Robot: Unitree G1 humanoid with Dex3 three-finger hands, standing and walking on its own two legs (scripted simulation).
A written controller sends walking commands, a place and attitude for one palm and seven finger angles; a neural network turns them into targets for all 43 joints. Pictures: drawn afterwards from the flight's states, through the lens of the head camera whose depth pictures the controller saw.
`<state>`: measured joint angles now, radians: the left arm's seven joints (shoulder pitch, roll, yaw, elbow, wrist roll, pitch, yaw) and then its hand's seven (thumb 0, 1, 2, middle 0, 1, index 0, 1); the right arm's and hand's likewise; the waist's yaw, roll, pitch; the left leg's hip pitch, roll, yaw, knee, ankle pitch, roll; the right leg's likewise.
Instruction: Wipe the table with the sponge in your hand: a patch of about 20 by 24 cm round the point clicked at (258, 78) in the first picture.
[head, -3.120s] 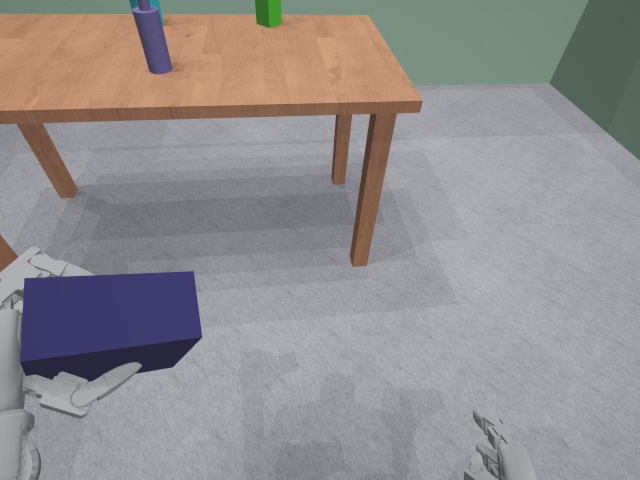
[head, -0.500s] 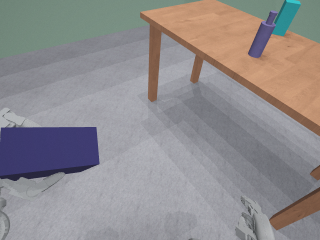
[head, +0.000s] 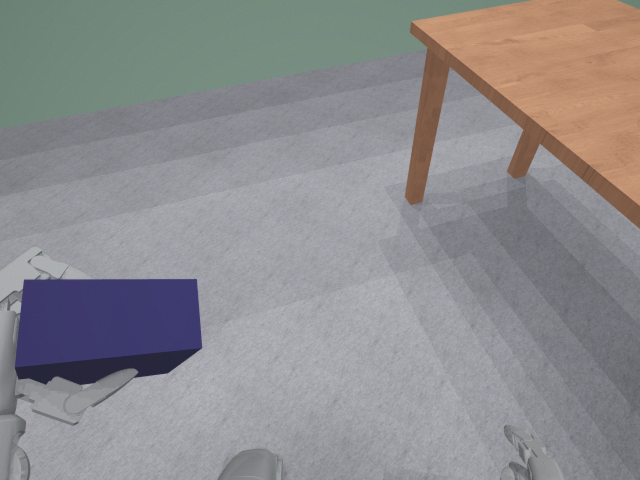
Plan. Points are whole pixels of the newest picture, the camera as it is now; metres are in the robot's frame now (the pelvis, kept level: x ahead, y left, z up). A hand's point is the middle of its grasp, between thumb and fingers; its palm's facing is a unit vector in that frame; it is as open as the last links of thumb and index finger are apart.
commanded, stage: walk to a spot facing it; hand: left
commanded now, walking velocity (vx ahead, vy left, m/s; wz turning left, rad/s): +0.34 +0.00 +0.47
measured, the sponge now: (136, 333) +0.22 +0.19 +0.15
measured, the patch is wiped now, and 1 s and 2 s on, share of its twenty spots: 0.00 0.00 0.00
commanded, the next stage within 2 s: none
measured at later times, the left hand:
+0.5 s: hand (69, 287) +0.25 +0.25 +0.18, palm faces +0.54 -0.69 -0.48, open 10.5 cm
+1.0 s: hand (61, 248) +0.31 +0.30 +0.16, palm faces +0.71 -0.56 -0.42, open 10.5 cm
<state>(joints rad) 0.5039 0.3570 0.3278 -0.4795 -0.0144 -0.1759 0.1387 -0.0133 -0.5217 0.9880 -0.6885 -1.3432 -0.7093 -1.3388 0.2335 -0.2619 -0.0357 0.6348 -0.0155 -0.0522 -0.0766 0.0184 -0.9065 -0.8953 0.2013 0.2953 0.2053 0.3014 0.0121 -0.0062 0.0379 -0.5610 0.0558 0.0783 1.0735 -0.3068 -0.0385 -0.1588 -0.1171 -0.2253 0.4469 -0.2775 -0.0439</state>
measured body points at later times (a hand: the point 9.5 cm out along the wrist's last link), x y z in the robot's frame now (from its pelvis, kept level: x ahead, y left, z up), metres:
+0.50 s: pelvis +0.09 -0.01 -0.02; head +0.12 -0.02 +0.43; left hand +0.22 +0.28 +0.21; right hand +0.28 -0.16 -0.12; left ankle +0.07 +0.14 -0.75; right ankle +0.17 -0.14 -0.72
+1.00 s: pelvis +0.20 -0.01 -0.03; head +0.23 +0.02 +0.42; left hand +0.27 +0.33 +0.19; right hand +0.47 -0.18 -0.09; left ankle +0.20 +0.11 -0.75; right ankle +0.20 -0.14 -0.67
